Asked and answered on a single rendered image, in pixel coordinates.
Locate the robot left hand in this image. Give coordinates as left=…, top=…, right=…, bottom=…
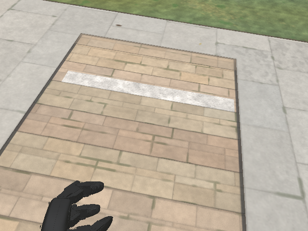
left=39, top=180, right=113, bottom=231

